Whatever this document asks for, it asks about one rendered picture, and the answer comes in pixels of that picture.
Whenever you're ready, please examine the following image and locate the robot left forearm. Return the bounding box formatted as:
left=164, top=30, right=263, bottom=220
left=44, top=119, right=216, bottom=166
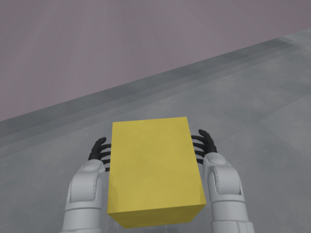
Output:
left=59, top=159, right=106, bottom=233

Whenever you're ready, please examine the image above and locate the robot right forearm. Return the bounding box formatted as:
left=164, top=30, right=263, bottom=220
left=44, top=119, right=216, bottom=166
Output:
left=203, top=152, right=255, bottom=233

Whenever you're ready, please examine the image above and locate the right robot hand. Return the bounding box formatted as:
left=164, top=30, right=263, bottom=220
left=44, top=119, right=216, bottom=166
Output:
left=191, top=129, right=217, bottom=164

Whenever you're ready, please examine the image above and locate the left robot hand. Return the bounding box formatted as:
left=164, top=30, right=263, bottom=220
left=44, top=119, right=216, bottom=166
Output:
left=88, top=137, right=111, bottom=172

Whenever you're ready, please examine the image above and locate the carton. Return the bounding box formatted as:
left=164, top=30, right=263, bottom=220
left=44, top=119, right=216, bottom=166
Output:
left=107, top=117, right=207, bottom=229

